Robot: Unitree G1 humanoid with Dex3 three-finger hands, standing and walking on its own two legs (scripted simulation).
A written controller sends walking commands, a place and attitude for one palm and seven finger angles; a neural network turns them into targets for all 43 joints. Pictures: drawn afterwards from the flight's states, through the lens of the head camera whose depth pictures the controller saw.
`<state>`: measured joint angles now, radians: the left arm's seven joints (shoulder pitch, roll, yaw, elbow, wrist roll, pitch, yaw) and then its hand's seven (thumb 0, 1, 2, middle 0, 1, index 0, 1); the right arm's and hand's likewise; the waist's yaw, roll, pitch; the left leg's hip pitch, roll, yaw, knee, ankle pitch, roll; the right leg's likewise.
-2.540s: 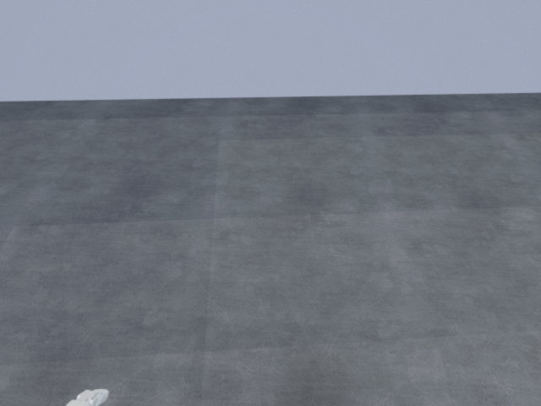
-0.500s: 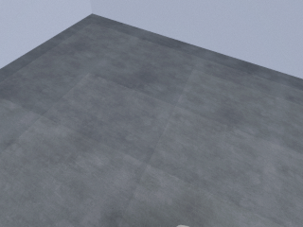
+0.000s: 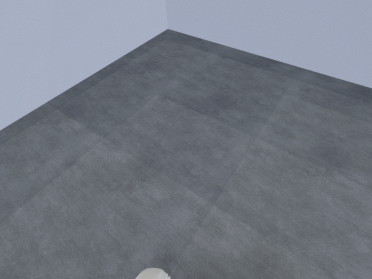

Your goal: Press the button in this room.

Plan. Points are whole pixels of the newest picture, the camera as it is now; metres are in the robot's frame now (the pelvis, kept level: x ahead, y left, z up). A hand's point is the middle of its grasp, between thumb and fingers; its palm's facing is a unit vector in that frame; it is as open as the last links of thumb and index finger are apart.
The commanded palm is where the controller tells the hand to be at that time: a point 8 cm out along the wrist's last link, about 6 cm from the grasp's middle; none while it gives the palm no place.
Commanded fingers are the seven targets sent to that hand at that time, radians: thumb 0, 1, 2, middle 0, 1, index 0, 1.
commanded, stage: turn or walk to find it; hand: left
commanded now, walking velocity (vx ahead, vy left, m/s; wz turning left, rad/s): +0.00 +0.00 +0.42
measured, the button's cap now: out of the picture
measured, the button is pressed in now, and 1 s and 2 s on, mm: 0 0 0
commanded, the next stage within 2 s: stand and wait in 0.88 s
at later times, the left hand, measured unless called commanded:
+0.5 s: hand out of the picture +0.01 +0.27 -0.16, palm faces +0.23 -0.94 -0.24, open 7.4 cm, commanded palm none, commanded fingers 0.00 0.90 0.90 -0.20 -0.30 -0.20 -0.30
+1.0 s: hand out of the picture -0.10 +0.21 -0.17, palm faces +0.44 -0.87 -0.23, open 7.4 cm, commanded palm none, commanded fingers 0.00 0.90 0.90 -0.20 -0.30 -0.20 -0.30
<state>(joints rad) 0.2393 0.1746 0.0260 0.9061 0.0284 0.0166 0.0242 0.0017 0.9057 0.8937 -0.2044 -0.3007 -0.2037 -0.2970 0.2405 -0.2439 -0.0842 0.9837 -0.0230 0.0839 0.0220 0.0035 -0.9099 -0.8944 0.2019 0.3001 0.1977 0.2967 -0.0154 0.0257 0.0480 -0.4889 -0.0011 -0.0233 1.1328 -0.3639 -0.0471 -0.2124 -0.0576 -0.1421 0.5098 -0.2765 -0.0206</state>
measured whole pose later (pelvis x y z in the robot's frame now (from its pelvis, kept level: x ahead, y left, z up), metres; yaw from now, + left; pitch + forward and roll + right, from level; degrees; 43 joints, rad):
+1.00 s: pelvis -0.06 +0.01 +0.00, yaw +25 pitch -1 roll +1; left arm 0.25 0.19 0.03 0.94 0.04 0.01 0.02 0.00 0.90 0.89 -0.21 -0.30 -0.20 -0.30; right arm 0.23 -0.24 -0.07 1.01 -0.01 0.08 0.02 0.00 -0.91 -0.89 0.20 0.30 0.20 0.30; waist 0.01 -0.02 0.07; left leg -0.34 0.04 0.02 0.82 -0.45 -0.06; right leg -0.24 -0.11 -0.19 0.52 -0.25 0.00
